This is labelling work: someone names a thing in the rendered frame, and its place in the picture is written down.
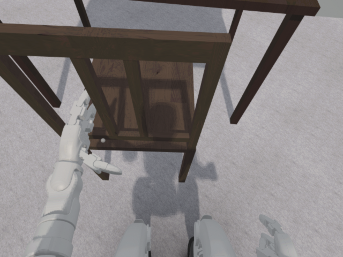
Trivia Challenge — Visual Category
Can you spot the right robot hand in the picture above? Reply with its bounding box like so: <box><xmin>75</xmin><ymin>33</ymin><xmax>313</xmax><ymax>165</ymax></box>
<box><xmin>256</xmin><ymin>214</ymin><xmax>299</xmax><ymax>257</ymax></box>

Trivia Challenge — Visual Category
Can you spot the robot right shin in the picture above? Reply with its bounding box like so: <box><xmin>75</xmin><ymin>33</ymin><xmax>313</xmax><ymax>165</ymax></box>
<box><xmin>193</xmin><ymin>215</ymin><xmax>212</xmax><ymax>257</ymax></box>

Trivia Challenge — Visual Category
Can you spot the chair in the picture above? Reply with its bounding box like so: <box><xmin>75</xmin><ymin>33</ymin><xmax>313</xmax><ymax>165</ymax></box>
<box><xmin>0</xmin><ymin>23</ymin><xmax>232</xmax><ymax>183</ymax></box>

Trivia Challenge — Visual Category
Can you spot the left robot hand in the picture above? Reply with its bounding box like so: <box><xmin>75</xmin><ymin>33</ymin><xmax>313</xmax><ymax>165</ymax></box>
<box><xmin>59</xmin><ymin>90</ymin><xmax>122</xmax><ymax>175</ymax></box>

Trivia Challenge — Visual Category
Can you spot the left robot forearm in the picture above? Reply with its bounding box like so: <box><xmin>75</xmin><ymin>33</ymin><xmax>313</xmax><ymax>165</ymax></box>
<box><xmin>23</xmin><ymin>161</ymin><xmax>84</xmax><ymax>257</ymax></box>

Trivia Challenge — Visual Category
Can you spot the right robot thigh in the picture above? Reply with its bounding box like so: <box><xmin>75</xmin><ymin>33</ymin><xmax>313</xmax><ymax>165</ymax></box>
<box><xmin>194</xmin><ymin>219</ymin><xmax>237</xmax><ymax>257</ymax></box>

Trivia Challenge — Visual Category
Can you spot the table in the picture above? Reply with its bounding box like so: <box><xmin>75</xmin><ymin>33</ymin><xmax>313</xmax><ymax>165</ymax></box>
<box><xmin>0</xmin><ymin>0</ymin><xmax>320</xmax><ymax>124</ymax></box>

